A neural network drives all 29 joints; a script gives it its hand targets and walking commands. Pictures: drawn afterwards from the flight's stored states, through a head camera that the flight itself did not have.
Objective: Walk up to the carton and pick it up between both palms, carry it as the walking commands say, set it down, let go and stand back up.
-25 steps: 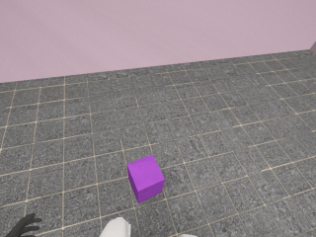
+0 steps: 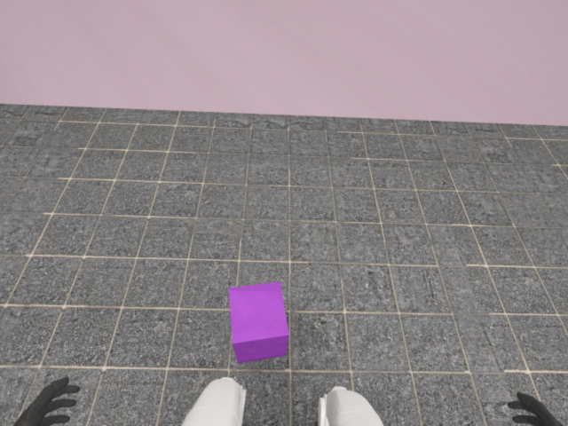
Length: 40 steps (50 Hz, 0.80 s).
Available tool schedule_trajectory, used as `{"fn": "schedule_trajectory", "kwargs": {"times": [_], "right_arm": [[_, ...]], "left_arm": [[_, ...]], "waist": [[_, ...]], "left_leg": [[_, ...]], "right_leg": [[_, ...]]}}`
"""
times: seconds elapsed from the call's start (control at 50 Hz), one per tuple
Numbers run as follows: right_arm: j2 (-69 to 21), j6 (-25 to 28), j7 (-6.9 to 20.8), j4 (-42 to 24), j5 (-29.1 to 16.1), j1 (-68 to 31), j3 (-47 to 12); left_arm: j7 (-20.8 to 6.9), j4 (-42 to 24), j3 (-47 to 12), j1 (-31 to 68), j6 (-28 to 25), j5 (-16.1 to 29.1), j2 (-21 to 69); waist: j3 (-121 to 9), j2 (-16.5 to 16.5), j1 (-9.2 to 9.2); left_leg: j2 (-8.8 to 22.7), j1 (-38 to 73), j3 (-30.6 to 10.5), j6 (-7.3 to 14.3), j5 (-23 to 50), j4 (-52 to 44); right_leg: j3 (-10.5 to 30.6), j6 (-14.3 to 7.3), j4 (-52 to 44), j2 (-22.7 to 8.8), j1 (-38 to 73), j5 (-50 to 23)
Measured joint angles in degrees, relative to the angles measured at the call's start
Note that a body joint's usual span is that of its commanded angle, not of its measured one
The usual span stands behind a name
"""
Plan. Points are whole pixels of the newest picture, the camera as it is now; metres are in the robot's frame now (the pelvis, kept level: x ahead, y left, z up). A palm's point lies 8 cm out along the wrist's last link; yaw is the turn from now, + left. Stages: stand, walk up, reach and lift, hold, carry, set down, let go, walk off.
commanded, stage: walk up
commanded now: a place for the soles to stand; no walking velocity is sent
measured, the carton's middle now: (258, 323) +0.46 +0.06 -0.62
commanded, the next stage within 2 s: reach and lift in 1.96 s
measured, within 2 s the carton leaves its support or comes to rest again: neither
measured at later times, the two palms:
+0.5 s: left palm out of the picture +0.02 +0.35 -0.05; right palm (492, 365) +0.20 -0.31 -0.06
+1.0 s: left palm out of the picture +0.06 +0.34 -0.05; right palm (467, 347) +0.23 -0.27 -0.04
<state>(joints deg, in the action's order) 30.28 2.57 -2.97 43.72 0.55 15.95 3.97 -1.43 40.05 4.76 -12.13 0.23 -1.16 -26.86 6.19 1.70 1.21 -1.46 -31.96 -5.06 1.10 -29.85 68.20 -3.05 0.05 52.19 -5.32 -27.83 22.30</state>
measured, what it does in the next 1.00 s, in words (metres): steps on the spot: left foot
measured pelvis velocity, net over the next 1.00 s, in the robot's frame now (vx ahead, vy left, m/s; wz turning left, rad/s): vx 0.03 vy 0.01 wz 0.22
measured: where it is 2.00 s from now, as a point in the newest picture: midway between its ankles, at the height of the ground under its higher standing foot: outside the picture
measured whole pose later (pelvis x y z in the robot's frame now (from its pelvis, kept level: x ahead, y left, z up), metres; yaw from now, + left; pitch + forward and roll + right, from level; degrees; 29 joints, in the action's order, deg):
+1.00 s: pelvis +0.03 +0.01 +0.05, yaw +12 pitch -1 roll -1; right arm 23.3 1.0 0.6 58.9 0.2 1.5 0.0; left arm 0.0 57.8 0.1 -5.1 -2.5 -0.1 -24.8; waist 2.5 0.4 1.0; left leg -0.5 -13.8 -3.1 0.0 -14.6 29.9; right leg -4.4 2.4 27.3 -3.9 -11.8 13.8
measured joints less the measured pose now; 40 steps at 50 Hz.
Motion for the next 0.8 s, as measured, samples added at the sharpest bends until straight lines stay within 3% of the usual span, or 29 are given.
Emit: {"fn": "schedule_trajectory", "kwargs": {"times": [0.1,0.16,0.18,0.24,0.28,0.3,0.4,0.46,0.5,0.54,0.6,0.8], "right_arm": [[-1.17,-1.02,2.53,0.55,0.45,-0.02,-0.27],[-1.91,-1.1,3.34,0.42,0.88,-0.02,-0.3],[-2.05,-1.05,3.49,0.3,1.2,-0.11,-0.33],[-1.94,-1.14,3.7,-0.02,1.03,-0.45,-0.55],[-2.17,-1.65,3.59,0.22,0.5,-1.3,-0.77],[-2.37,-2.03,3.59,0.37,0.19,-1.9,-0.88],[-2.89,-2.98,3.52,0.67,-0.1,-4.88,-0.79],[-3.14,-2.4,4.01,1.28,-0.04,-5.58,-0.4],[-2.99,-1.77,4.03,2.03,0.48,-5.78,-0.23],[-3.13,-1.49,3.85,2.99,0.47,-6.07,-0.63],[-4.03,-1.76,3.56,4.79,0.0,-7.14,-1.61],[-6.21,-1.41,3.58,10.38,-0.28,-11.89,-3.26]], "left_arm": [[0.85,1.66,-0.07,-0.62,-1.28,-0.26,-1.41],[1.39,2.63,0.3,-1.7,-1.27,0.15,-3.25],[1.65,3.05,0.37,-2.01,-1.18,0.35,-3.52],[2.59,4.33,-0.06,-2.07,-1.16,1.15,-3.02],[2.99,4.94,-0.56,-1.81,-2.18,1.31,-2.34],[3.1,5.11,-0.84,-1.85,-2.86,0.98,-2.09],[3.26,5.29,-1.48,-2.61,-4.26,0.07,-1.0],[2.93,5.33,-1.74,-2.8,-3.94,-0.14,-1.24],[2.72,5.55,-1.91,-2.78,-3.48,0.14,-1.13],[2.66,6.53,-2.14,-2.22,-2.84,0.67,-0.52],[2.47,8.54,-2.57,-1.4,-3.01,0.84,0.36],[1.77,13.33,-4.21,3.58,-3.14,1.23,1.54]], "waist": [[-0.85,-0.44,0.54],[-0.97,-0.12,0.06],[-0.84,-0.02,-0.09],[-0.99,-1.91,-0.72],[-1.06,-3.01,-1.0],[-1.23,-3.2,-1.06],[-1.11,-2.88,-0.17],[-0.97,-1.95,0.43],[-1.08,-1.75,0.42],[-1.24,-2.28,0.43],[-1.94,-2.86,0.2],[-3.24,-1.91,-0.05]], "left_leg": [[-0.61,5.21,5.36,0.88,-1.64,-11.46],[-1.31,10.33,6.65,1.78,5.0,-22.62],[-1.65,10.42,6.43,1.47,7.5,-23.12],[-0.97,9.67,4.34,0.97,6.83,-21.34],[-0.5,9.76,2.82,0.54,6.31,-21.04],[-0.67,9.47,2.15,0.55,6.56,-20.57],[-1.24,7.67,1.49,1.5,0.06,-13.53],[0.23,10.77,3.64,1.82,4.48,-22.64],[0.21,11.74,3.73,0.39,9.62,-26.28],[0.62,11.02,3.2,-0.77,9.31,-24.69],[1.43,11.16,2.07,-1.37,8.55,-24.5],[1.23,14.26,1.9,-1.05,11.64,-30.82]], "right_leg": [[-2.73,-0.12,-3.07,-2.12,1.94,-0.55],[-4.08,0.37,-2.95,-3.54,2.5,0.04],[-4.1,0.33,-2.5,-3.85,2.53,0.31],[-1.71,-0.24,-2.23,-0.14,3.21,6.59],[-1.71,-0.37,-5.43,1.64,4.82,0.58],[-2.05,-0.3,-6.47,1.71,5.31,-2.57],[-2.73,-0.03,-7.58,-0.04,6.94,-0.45],[-2.59,0.82,-7.86,-1.51,7.12,-0.71],[-2.42,1.29,-6.52,-2.13,6.42,-0.12],[-1.3,0.91,-6.65,-0.39,6.67,1.99],[-0.99,0.98,-10.11,1.62,8.44,-2.1],[-1.25,2.0,-17.61,1.59,12.27,-5.04]]}}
